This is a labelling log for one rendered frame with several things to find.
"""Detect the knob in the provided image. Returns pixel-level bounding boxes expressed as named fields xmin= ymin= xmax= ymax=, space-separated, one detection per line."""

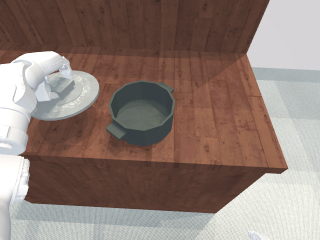
xmin=48 ymin=76 xmax=75 ymax=97

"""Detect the robot right hand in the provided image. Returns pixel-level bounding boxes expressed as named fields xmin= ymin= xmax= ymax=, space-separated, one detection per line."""
xmin=248 ymin=230 xmax=270 ymax=240

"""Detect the robot left upper arm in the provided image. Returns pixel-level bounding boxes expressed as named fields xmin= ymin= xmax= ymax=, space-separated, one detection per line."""
xmin=0 ymin=154 xmax=30 ymax=240

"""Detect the left robot forearm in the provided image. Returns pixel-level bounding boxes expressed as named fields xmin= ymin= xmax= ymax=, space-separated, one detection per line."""
xmin=0 ymin=58 xmax=45 ymax=156

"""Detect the lid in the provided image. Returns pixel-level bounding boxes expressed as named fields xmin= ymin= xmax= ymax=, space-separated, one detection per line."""
xmin=30 ymin=70 xmax=100 ymax=121

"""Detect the table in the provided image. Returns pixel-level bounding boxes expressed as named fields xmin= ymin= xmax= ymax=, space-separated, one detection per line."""
xmin=0 ymin=0 xmax=288 ymax=214

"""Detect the pot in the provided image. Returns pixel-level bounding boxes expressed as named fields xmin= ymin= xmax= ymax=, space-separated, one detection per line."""
xmin=105 ymin=80 xmax=175 ymax=146

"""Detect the robot left hand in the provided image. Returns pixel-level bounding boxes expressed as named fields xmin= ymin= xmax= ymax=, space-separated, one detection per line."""
xmin=17 ymin=51 xmax=74 ymax=102

